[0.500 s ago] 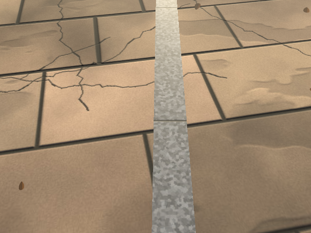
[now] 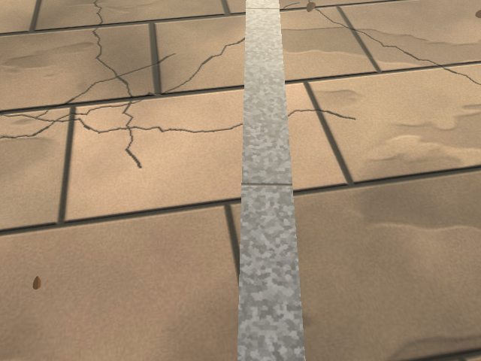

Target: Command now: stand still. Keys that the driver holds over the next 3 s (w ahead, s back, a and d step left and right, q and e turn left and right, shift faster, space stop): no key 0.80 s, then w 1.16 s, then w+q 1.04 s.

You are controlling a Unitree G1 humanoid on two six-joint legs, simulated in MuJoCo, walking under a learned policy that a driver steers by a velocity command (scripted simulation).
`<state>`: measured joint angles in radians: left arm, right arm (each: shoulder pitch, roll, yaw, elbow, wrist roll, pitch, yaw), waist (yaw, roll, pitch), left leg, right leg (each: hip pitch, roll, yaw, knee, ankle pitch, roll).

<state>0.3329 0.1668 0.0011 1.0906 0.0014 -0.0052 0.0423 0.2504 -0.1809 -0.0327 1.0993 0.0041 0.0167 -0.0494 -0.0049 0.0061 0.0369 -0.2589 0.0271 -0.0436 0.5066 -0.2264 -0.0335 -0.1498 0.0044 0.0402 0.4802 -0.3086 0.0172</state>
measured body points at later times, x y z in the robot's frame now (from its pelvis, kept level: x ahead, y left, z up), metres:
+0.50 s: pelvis +0.00 +0.00 +0.00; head +0.01 +0.01 +0.45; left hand -0.04 +0.23 -0.16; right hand +0.00 -0.23 -0.16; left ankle +0.03 +0.14 -0.74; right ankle -0.03 -0.13 -0.74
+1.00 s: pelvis +0.03 +0.01 -0.01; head +0.03 +0.01 +0.44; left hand -0.05 +0.24 -0.16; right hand +0.01 -0.23 -0.16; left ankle +0.03 +0.14 -0.73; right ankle -0.03 -0.13 -0.74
